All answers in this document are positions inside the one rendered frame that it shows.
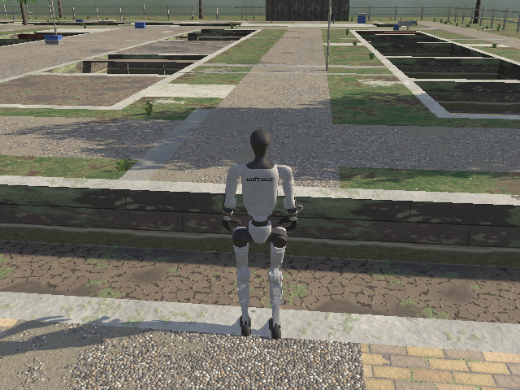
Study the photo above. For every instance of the left robot shin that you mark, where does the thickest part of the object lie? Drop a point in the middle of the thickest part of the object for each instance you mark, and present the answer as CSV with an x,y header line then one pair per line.
x,y
243,294

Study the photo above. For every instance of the right robot upper arm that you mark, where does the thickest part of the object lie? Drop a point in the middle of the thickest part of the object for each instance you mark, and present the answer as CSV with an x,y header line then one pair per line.
x,y
286,174

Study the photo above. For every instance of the robot left hand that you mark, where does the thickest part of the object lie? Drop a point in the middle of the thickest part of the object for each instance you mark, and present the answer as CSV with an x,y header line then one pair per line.
x,y
233,220

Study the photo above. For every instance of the robot left forearm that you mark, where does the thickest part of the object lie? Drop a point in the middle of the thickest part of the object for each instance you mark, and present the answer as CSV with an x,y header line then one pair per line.
x,y
227,212

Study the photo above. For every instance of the robot right hand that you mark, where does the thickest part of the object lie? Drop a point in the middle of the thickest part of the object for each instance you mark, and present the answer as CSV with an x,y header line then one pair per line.
x,y
293,223

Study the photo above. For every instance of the robot right forearm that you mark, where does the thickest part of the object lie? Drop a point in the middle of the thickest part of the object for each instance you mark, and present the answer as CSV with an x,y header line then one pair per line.
x,y
292,213

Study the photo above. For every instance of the left robot upper arm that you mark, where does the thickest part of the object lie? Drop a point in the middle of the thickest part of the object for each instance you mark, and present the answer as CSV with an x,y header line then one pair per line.
x,y
234,173

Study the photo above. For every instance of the robot right foot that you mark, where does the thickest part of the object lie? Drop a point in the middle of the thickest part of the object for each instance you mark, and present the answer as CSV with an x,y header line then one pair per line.
x,y
275,331

